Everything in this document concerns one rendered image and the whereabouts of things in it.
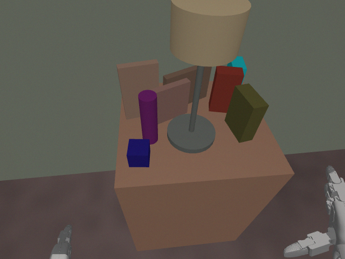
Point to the right robot hand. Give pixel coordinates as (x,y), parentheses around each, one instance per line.
(316,242)

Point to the right robot arm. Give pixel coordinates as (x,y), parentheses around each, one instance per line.
(339,251)

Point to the left robot hand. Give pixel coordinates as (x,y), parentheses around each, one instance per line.
(63,249)

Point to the desk lamp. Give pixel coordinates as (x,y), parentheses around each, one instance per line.
(203,33)

